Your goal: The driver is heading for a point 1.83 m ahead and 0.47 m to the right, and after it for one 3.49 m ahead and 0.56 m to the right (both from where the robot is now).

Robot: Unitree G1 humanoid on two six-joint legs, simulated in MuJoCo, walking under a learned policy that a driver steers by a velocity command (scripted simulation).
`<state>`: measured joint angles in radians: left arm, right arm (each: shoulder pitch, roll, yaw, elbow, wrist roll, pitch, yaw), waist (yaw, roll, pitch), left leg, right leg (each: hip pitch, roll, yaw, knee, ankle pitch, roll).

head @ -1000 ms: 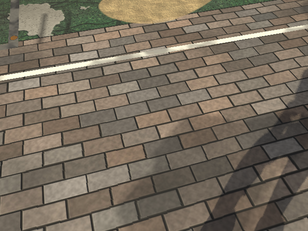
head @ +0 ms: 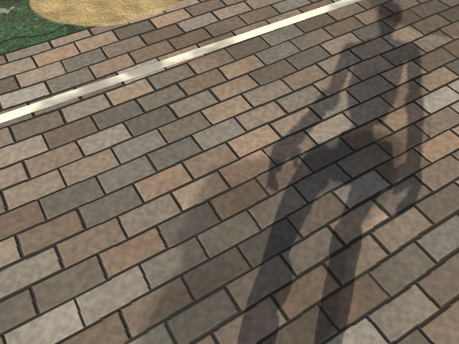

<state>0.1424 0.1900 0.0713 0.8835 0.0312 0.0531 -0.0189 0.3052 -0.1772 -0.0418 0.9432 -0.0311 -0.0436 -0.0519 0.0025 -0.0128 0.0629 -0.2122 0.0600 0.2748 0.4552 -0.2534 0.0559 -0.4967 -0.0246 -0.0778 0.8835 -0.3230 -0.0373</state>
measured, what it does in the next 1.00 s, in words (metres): steps on the spot, turning right: right foot, then left foot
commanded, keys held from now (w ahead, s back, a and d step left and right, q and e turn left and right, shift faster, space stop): e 0.52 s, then no key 0.48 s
